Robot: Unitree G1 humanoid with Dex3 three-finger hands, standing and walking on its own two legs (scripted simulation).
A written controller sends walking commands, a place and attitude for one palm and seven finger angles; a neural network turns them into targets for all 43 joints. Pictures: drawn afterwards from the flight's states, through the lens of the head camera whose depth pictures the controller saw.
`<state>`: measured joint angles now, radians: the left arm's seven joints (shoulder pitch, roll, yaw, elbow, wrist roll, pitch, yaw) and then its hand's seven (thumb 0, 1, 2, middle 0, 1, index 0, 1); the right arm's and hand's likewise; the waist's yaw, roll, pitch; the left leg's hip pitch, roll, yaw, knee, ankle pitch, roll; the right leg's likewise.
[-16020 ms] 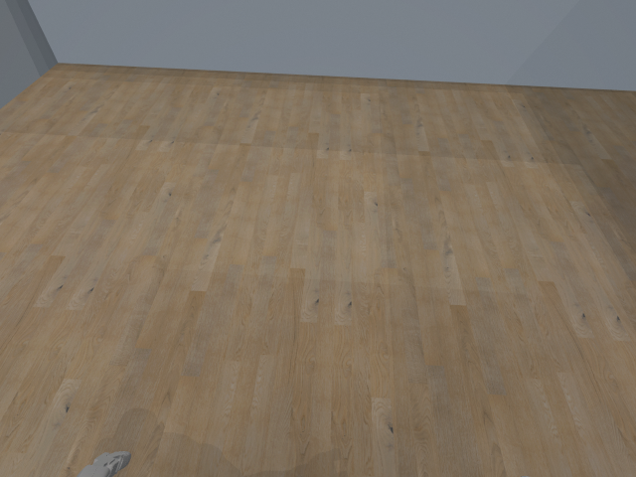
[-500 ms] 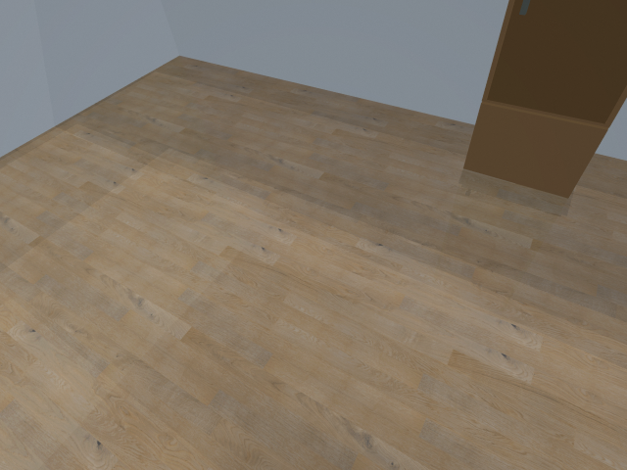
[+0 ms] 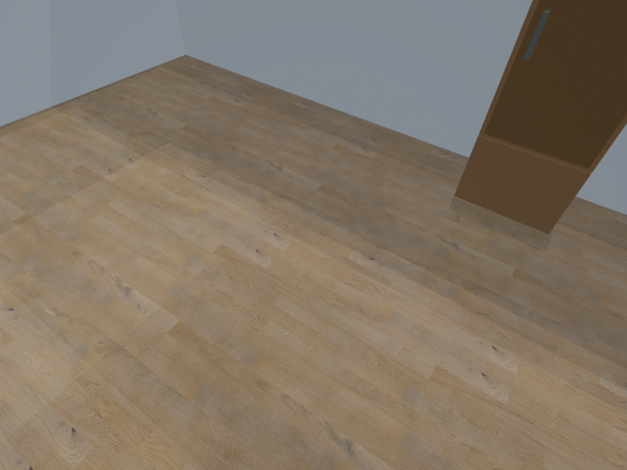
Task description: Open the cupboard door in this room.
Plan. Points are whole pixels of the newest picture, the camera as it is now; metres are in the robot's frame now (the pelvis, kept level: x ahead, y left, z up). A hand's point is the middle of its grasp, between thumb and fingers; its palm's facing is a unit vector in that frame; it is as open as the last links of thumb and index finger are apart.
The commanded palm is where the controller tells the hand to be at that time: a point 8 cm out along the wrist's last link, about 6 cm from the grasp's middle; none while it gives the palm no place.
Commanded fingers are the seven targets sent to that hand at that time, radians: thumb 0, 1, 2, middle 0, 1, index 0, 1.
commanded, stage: stand and wait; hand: left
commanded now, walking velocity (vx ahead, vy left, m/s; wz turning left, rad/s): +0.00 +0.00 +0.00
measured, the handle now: (537, 35) +1.55 -0.66 +0.04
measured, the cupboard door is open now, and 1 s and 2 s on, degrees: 0 0 0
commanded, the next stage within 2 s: turn or walk to find it in 0.10 s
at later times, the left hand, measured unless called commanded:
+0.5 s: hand out of the picture +0.01 +0.18 -0.18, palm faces +0.00 -0.98 -0.20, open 7.4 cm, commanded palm none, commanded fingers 0.00 0.90 0.90 -0.20 -0.30 -0.20 -0.30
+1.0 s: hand out of the picture +0.07 +0.16 -0.18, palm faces -0.11 -0.95 -0.30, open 7.4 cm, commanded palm none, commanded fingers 0.00 0.90 0.90 -0.20 -0.30 -0.20 -0.30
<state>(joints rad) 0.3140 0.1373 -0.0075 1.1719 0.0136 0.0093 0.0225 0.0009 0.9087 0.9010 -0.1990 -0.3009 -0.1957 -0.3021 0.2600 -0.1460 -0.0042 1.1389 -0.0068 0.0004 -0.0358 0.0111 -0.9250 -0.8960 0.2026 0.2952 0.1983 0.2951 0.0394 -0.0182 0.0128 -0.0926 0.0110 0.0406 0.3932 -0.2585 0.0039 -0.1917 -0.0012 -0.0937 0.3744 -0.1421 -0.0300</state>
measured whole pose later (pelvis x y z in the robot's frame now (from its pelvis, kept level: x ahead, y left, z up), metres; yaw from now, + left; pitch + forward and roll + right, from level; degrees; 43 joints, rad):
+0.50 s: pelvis +0.01 +0.01 +0.00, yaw -1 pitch -1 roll +1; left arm 0.27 0.14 -0.01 1.15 0.01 -0.01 0.03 0.00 0.91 0.90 -0.20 -0.30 -0.19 -0.30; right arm 0.32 -0.13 0.00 1.17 0.00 -0.02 -0.03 0.01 -0.90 -0.90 0.20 0.30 0.20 0.30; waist 0.01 0.01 0.03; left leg -0.09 -0.02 0.07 0.38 -0.27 0.03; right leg -0.23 -0.02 -0.06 0.43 -0.17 -0.01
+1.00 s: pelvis +0.01 -0.04 -0.02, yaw -9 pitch -1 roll +2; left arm 0.22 0.17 0.04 1.04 0.03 0.00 0.02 0.00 0.91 0.90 -0.20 -0.30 -0.19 -0.30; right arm 0.17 -0.20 -0.06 1.05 0.00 0.04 -0.03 0.01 -0.90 -0.90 0.20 0.30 0.20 0.30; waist 0.02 0.05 0.11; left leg -0.33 0.04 0.05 0.95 -0.51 -0.01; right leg -0.33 0.02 -0.07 0.66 -0.31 -0.10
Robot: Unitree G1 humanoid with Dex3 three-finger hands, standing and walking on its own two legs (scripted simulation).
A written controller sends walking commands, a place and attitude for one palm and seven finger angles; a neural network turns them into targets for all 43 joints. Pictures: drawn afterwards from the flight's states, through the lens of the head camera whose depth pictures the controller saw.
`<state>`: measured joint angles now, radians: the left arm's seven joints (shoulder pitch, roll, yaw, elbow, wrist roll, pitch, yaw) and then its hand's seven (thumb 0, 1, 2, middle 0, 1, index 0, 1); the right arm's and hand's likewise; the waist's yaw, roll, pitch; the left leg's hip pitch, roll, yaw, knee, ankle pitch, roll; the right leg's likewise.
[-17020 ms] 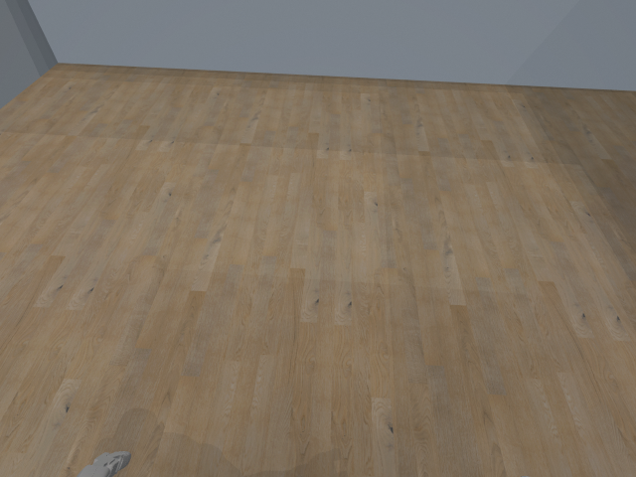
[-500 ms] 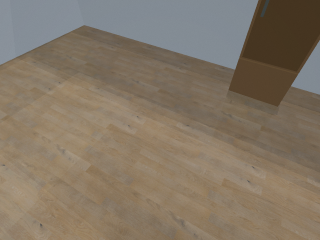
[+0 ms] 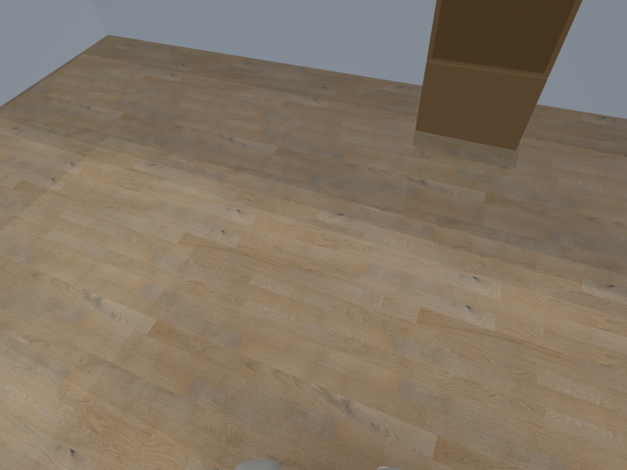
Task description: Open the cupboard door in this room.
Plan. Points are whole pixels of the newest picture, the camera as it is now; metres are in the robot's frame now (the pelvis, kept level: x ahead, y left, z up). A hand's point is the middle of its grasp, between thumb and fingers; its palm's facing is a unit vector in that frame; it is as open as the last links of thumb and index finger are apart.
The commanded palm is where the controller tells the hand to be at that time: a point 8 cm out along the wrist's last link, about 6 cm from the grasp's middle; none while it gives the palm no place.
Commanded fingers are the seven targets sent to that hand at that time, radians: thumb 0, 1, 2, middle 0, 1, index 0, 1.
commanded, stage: stand and wait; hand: left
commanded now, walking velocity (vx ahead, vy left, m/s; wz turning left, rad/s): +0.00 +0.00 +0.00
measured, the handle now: out of the picture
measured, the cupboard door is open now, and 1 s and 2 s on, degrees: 0 0 0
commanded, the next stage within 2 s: turn or walk to find it in 0.10 s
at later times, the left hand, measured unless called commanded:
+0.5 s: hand out of the picture +0.01 +0.21 -0.16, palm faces +0.14 -0.97 -0.22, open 7.4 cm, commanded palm none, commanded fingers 0.00 0.90 0.90 -0.20 -0.30 -0.20 -0.30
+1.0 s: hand out of the picture -0.05 +0.23 -0.16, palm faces +0.02 -0.97 -0.23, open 7.4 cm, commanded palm none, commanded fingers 0.00 0.90 0.90 -0.20 -0.30 -0.20 -0.30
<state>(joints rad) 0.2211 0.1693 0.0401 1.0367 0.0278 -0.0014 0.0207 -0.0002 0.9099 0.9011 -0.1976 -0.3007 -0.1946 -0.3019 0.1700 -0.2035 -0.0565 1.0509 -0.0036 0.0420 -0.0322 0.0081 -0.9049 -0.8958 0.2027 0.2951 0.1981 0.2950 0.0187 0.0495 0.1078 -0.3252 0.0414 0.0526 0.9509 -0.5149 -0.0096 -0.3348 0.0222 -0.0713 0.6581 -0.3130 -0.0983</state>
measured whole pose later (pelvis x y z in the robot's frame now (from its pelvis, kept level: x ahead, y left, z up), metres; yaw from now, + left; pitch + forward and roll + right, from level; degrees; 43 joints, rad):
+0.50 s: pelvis -0.01 +0.02 +0.01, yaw +6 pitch -2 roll +0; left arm 0.20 0.19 0.03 1.07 0.02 0.00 0.03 0.00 0.91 0.90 -0.20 -0.30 -0.20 -0.30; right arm 0.23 -0.18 -0.03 1.10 0.00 0.04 -0.01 0.01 -0.91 -0.90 0.20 0.29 0.20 0.29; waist 0.02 -0.01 0.06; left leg -0.25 0.04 0.04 0.66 -0.39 -0.02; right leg -0.23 0.00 -0.16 0.47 -0.21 -0.07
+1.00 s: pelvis -0.03 +0.04 +0.01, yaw -2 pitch -1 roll +2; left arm 0.29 0.17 0.04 1.11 0.03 0.05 0.00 0.00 0.91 0.90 -0.20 -0.30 -0.19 -0.30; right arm 0.16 -0.18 -0.05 1.06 -0.01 0.01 -0.03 0.01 -0.91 -0.90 0.21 0.30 0.20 0.30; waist 0.03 0.00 0.09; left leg -0.22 0.04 0.19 0.55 -0.31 0.02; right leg -0.34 -0.04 -0.04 0.74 -0.40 0.01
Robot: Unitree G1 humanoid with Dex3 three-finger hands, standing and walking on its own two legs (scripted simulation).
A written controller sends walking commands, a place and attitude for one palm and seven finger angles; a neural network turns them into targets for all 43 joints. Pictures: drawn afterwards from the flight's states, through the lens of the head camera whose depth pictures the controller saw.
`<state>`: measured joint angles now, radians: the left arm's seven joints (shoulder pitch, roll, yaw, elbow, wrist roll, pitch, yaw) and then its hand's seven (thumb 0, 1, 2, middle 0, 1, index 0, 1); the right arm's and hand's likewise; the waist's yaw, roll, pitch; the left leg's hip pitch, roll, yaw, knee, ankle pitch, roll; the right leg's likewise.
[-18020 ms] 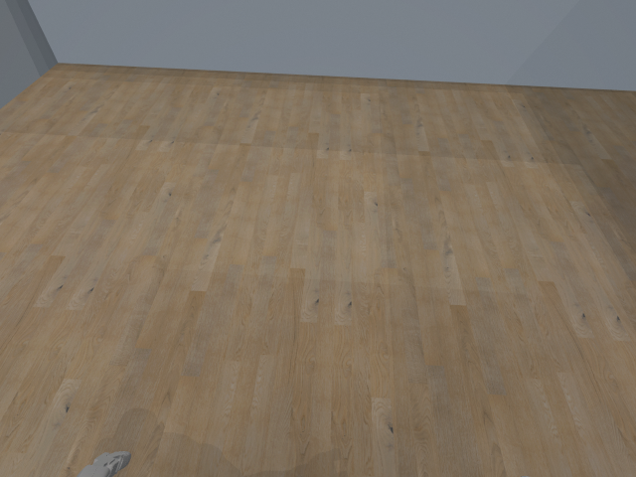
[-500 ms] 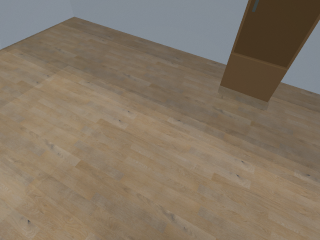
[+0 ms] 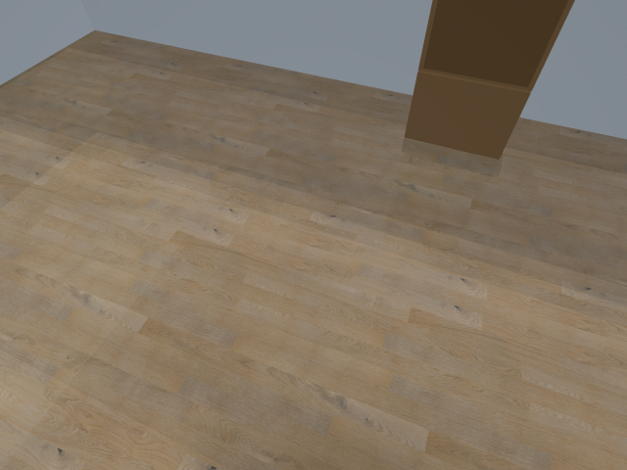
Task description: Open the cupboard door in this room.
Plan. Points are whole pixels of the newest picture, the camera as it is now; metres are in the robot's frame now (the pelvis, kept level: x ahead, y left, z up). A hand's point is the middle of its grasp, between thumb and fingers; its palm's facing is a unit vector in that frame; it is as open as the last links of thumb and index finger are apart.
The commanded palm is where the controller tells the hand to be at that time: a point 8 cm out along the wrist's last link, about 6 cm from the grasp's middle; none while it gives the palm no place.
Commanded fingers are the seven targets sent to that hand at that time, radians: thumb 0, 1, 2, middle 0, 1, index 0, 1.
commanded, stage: stand and wait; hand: left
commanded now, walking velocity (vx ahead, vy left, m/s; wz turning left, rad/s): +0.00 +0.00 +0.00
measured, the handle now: out of the picture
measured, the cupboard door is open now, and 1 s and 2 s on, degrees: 0 0 0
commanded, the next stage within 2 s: turn or walk to find it in 0.20 s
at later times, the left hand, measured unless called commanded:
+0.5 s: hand out of the picture +0.07 +0.20 -0.17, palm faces +0.08 -0.97 -0.21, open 7.3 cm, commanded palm none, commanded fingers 0.00 0.90 0.90 -0.20 -0.30 -0.20 -0.30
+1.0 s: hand out of the picture -0.03 +0.24 -0.17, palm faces +0.22 -0.95 -0.22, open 7.4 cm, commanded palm none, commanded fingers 0.00 0.90 0.90 -0.20 -0.30 -0.20 -0.30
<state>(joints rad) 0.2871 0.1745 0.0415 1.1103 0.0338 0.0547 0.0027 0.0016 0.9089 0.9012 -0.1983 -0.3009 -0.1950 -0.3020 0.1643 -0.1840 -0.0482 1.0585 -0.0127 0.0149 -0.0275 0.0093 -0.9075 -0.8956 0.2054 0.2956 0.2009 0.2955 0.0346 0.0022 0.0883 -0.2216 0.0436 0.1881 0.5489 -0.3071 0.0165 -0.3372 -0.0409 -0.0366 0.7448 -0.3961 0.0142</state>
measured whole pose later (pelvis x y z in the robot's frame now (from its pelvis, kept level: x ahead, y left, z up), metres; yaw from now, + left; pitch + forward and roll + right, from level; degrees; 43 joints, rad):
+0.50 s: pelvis +0.01 +0.00 +0.01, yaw +3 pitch +0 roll +0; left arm 0.16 0.21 0.03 1.07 0.01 0.01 0.03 0.00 0.92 0.90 -0.20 -0.30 -0.20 -0.30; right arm 0.21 -0.17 -0.01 1.12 -0.01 0.02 -0.01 0.01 -0.90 -0.90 0.20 0.30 0.20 0.29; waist 0.01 -0.03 0.04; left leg -0.21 0.01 0.00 0.52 -0.31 -0.01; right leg -0.21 -0.03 -0.12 0.52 -0.30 -0.01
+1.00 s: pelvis +0.00 +0.05 +0.01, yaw +11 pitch +0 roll -1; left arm 0.22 0.22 0.03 1.08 0.02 0.04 0.02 0.00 0.91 0.90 -0.20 -0.30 -0.19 -0.30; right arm 0.15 -0.19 -0.02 1.02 -0.02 0.00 -0.01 0.01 -0.90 -0.90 0.20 0.30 0.20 0.30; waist 0.03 -0.03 0.07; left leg -0.25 0.00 0.07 0.51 -0.26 0.05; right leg -0.36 -0.08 -0.06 0.90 -0.47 0.04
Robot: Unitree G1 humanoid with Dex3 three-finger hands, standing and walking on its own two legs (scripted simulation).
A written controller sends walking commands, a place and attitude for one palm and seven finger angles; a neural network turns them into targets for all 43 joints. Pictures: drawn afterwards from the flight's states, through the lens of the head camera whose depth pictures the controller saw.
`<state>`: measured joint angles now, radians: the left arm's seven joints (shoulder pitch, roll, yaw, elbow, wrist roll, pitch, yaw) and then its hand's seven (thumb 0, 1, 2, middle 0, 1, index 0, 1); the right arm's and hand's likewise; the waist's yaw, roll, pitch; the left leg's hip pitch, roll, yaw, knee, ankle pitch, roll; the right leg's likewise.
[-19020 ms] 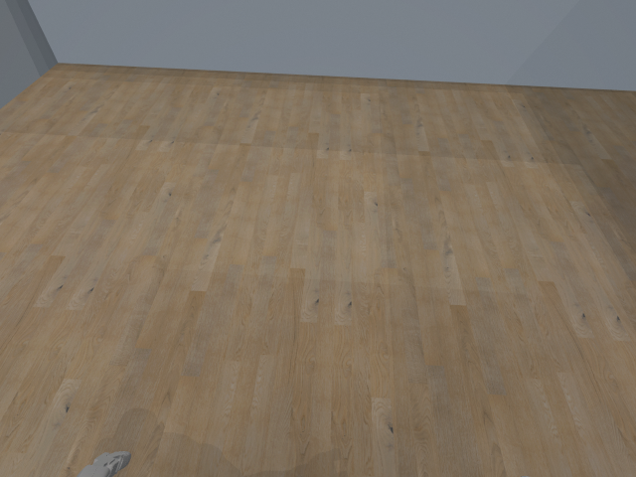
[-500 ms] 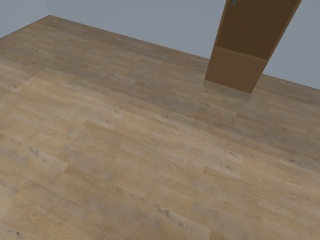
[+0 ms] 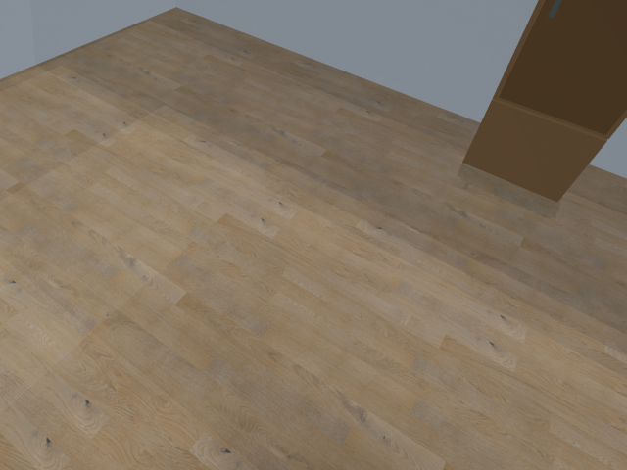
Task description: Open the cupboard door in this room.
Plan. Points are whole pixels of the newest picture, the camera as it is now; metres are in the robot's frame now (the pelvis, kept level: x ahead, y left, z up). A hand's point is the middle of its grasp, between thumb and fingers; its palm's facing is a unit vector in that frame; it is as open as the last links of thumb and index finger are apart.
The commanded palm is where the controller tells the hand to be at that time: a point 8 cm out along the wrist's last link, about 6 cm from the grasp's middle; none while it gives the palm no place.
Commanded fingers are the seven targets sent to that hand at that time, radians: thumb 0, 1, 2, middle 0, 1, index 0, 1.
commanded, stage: stand and wait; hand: left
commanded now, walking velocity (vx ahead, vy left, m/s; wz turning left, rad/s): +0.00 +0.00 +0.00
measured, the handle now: out of the picture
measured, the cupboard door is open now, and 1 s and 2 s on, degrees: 0 0 0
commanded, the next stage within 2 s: turn or walk to find it in 0.60 s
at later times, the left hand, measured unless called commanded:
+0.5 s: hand out of the picture +0.01 +0.14 -0.17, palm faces +0.00 -0.98 -0.19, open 7.3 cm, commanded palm none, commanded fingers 0.00 0.90 0.90 -0.20 -0.30 -0.20 -0.30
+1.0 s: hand out of the picture +0.03 +0.16 -0.17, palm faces -0.05 -0.98 -0.20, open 7.4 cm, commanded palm none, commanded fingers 0.00 0.90 0.90 -0.20 -0.30 -0.20 -0.30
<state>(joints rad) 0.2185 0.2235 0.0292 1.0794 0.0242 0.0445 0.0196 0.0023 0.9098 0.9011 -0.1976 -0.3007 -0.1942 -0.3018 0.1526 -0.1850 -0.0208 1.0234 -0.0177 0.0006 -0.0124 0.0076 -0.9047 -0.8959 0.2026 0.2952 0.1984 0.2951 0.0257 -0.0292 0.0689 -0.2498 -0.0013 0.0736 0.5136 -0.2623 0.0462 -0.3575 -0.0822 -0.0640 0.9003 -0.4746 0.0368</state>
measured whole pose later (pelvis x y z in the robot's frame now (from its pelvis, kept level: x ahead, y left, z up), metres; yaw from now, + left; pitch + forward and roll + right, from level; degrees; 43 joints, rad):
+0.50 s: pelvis +0.01 -0.03 +0.01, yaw -1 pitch -2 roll +0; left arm 0.26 0.16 -0.01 1.14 0.01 -0.02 0.03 0.00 0.92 0.90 -0.20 -0.30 -0.20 -0.30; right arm 0.28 -0.16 -0.01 1.17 0.00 -0.01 -0.02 0.01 -0.91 -0.90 0.20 0.30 0.20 0.30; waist 0.00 0.00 0.04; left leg -0.15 0.03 0.07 0.39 -0.21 -0.01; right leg -0.13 -0.02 -0.08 0.40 -0.24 -0.01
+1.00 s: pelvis +0.00 -0.02 +0.00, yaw -4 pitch -1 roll +0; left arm 0.22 0.18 0.02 1.11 0.02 0.00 0.02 0.00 0.91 0.90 -0.20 -0.30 -0.20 -0.30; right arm 0.24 -0.16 -0.03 1.13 0.00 -0.02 -0.02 0.01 -0.91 -0.90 0.20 0.30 0.20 0.30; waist -0.01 -0.01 0.06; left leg -0.21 0.05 0.12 0.48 -0.25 0.01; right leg -0.20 -0.01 -0.02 0.46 -0.24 0.00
